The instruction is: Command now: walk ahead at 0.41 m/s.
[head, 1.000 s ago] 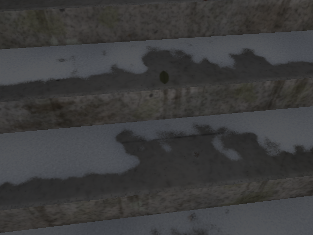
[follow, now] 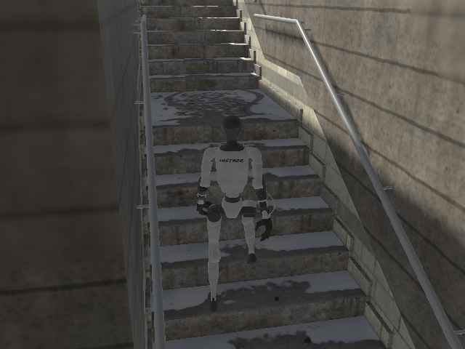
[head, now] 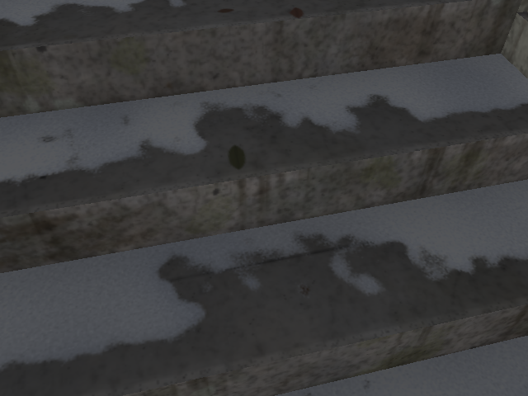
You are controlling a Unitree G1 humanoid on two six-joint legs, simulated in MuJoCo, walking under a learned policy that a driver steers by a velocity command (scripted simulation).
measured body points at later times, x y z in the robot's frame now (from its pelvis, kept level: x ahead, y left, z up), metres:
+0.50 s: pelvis +0.27 -0.11 +0.16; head +0.24 -0.13 +0.61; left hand +0.20 +0.09 +0.02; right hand +0.48 -0.27 +0.07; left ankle +0.35 +0.07 -0.25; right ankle +0.27 -0.18 -0.57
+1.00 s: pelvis +0.57 -0.05 +0.31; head +0.54 -0.06 +0.76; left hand +0.71 +0.18 +0.22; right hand +0.57 -0.28 +0.16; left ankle +0.58 -0.01 -0.40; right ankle +0.56 -0.22 -0.12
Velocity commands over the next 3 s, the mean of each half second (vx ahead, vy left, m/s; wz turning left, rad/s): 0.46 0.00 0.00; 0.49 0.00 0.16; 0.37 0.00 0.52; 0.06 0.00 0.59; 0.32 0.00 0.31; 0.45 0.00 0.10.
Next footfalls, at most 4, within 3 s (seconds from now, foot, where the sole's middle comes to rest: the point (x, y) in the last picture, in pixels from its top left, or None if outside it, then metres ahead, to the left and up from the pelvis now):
0.18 right None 0.31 -0.19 -0.60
0.78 left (260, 294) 0.62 0.00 -0.43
1.32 right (297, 121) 0.99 -0.11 -0.27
1.80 left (199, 140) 0.93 0.12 -0.27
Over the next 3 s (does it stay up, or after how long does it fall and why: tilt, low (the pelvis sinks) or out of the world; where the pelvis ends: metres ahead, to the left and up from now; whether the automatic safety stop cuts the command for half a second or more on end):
stays up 1.27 0.10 0.68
